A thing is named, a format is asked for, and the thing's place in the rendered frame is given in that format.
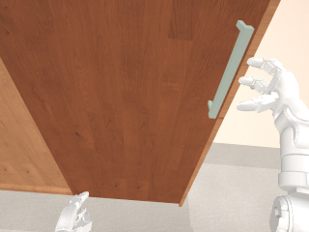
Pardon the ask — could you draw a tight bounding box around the wardrobe door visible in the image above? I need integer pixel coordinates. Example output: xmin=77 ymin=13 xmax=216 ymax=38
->
xmin=0 ymin=0 xmax=270 ymax=204
xmin=0 ymin=57 xmax=70 ymax=189

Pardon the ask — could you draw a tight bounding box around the left robot hand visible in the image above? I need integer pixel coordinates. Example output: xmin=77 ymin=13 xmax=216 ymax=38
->
xmin=55 ymin=191 xmax=93 ymax=232

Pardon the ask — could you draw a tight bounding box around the handle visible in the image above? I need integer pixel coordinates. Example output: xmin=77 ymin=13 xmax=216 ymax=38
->
xmin=208 ymin=20 xmax=255 ymax=119

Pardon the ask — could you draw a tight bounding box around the robot right upper arm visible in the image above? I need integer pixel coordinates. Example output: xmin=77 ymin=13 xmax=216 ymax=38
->
xmin=269 ymin=195 xmax=309 ymax=232

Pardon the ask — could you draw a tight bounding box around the right robot forearm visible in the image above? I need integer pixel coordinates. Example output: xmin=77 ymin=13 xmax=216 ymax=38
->
xmin=272 ymin=98 xmax=309 ymax=200

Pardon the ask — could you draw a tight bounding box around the right robot hand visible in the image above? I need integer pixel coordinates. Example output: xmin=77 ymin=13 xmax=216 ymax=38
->
xmin=237 ymin=57 xmax=299 ymax=113

